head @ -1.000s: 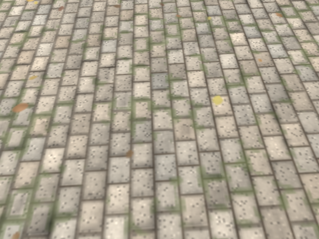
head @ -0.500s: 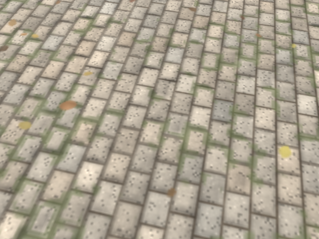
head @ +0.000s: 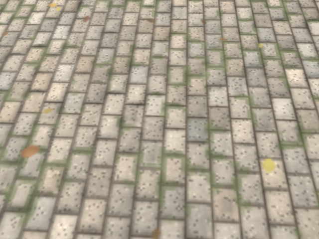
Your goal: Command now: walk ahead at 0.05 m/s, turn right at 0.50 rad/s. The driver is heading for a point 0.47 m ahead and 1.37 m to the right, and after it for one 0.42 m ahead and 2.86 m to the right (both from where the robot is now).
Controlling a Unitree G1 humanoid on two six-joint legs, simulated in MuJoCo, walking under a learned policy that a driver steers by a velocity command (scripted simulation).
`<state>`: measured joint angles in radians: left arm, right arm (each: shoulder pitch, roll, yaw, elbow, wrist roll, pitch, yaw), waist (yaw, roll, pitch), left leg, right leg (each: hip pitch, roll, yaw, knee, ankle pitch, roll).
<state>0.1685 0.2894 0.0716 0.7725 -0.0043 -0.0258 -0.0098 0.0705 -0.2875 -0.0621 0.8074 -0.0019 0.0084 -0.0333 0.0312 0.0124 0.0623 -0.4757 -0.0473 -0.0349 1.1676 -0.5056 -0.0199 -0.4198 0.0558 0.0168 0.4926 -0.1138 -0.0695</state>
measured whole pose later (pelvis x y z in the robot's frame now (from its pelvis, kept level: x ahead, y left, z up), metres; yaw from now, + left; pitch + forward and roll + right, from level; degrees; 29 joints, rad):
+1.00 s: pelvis +0.03 +0.01 +0.01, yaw -36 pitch +3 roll +2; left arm 0.18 0.31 0.07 0.62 -0.01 0.03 0.02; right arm 0.12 -0.32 -0.08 0.73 -0.01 0.01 -0.03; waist 0.01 0.02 0.04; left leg -0.50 0.00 -0.07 0.88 -0.35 -0.09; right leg -0.30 0.06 0.12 0.47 -0.21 -0.04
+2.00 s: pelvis +0.02 +0.00 +0.01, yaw -72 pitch +2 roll +1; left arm 0.18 0.32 0.07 0.60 -0.02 0.04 0.02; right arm 0.11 -0.30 -0.08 0.69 0.01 0.00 -0.01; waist 0.02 0.00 0.04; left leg -0.37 -0.04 -0.09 0.68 -0.37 -0.06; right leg -0.31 0.11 0.20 0.52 -0.23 -0.04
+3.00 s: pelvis +0.06 -0.43 -0.01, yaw -84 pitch +2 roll -2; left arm 0.42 0.30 0.06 0.83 -0.02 -0.05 0.00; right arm 0.04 -0.27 -0.02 0.65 0.01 -0.09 0.06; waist 0.08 0.03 0.03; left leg -0.55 0.03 0.02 0.51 0.00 0.06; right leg 0.11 0.04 -0.01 0.27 -0.42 -0.01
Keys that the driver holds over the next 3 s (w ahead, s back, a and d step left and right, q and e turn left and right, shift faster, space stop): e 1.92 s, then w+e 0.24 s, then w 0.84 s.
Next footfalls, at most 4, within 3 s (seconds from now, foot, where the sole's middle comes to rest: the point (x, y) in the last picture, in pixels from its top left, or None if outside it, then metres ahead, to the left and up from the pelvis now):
0.28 left None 0.12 0.16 -0.77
0.70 right None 0.03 -0.10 -0.77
1.16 left None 0.17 0.08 -0.77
1.56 right None -0.04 -0.09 -0.77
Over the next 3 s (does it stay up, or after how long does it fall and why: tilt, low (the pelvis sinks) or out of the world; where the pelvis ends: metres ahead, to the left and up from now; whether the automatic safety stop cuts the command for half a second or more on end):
stays up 0.06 -0.43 -0.01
